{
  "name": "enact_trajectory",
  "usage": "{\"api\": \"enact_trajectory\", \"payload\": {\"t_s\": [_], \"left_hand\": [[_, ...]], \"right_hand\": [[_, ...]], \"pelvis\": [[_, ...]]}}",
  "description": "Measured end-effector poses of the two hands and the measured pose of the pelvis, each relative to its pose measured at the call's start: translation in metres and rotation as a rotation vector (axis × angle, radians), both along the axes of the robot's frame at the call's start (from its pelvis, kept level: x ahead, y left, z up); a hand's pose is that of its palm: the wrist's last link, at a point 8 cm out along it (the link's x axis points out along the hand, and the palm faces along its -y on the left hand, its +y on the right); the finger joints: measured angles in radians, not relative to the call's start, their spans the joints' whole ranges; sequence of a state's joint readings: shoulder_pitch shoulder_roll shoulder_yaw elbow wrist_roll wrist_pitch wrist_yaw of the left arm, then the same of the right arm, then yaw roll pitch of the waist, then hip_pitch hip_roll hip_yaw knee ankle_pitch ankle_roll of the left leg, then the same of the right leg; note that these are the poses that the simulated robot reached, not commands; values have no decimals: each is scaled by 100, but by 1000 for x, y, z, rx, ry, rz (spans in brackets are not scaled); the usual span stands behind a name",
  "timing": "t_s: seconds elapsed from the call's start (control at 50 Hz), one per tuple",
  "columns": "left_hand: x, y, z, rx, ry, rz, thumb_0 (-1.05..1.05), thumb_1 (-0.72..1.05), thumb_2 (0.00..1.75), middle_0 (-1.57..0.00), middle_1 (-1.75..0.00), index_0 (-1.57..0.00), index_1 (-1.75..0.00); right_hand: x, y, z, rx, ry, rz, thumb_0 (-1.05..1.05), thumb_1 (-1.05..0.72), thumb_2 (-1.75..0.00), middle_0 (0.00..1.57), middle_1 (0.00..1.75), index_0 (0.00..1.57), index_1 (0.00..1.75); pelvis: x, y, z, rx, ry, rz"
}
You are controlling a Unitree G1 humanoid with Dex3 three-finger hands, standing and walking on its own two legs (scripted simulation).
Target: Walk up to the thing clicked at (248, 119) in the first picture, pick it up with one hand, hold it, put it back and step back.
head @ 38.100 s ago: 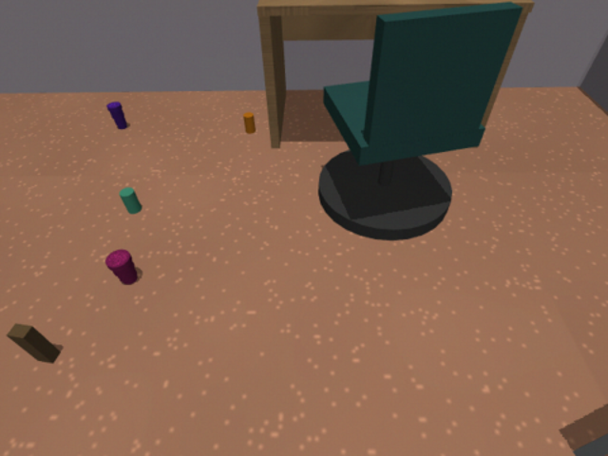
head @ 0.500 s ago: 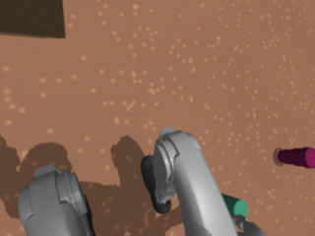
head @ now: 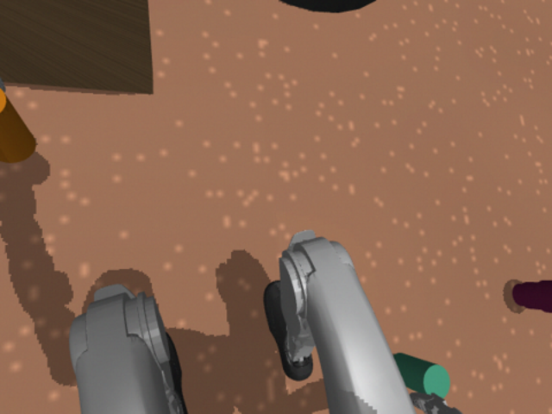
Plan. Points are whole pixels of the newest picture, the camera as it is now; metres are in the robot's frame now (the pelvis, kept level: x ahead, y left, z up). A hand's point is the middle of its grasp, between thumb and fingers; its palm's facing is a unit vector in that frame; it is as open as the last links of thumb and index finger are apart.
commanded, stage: lift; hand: left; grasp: from above
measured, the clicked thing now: out of the picture +0.56 +0.29 -0.19
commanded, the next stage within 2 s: hold in 1.42 s
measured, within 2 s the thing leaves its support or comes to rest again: neither
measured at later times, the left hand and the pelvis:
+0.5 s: hand out of the picture +0.46 +0.31 +0.03, palm faces -0.43 -0.11 -0.89, open 8.9 cm; pelvis +0.01 +0.00 +0.11, yaw +5 degrees
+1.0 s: hand out of the picture +0.37 +0.26 +0.21, palm faces -0.44 -0.13 -0.89, open 9.0 cm; pelvis +0.04 -0.02 +0.28, yaw +7 degrees
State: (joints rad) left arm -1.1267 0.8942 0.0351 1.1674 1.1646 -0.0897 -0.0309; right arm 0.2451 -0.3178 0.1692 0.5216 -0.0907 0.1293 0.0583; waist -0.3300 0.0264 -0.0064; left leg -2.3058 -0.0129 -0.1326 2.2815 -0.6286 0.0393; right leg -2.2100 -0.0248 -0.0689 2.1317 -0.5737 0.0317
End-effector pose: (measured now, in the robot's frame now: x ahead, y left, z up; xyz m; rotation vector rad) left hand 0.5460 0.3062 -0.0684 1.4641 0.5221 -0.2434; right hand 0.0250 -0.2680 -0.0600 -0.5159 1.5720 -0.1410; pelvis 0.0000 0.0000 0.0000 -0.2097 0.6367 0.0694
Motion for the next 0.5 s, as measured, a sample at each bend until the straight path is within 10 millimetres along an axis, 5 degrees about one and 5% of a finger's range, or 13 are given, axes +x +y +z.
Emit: {"api": "enact_trajectory", "payload": {"t_s": [0.22, 0.5], "left_hand": [[-33, 10, 55, -16, -37, -25, 5, 23, 48, -95, -81, -65, -61], [-79, 7, 154, -13, -37, -12, 4, 23, 49, -90, -83, -63, -63]], "right_hand": [[34, -4, 16, 3, -89, -3, 0, -93, -91, 21, 30, 20, 30], [92, 10, 65, 93, -259, -5, 0, -92, -90, 21, 30, 20, 30]], "pelvis": [[1, 2, 31, 29, 14, 18], [9, 3, 108, 76, -32, 30]]}}
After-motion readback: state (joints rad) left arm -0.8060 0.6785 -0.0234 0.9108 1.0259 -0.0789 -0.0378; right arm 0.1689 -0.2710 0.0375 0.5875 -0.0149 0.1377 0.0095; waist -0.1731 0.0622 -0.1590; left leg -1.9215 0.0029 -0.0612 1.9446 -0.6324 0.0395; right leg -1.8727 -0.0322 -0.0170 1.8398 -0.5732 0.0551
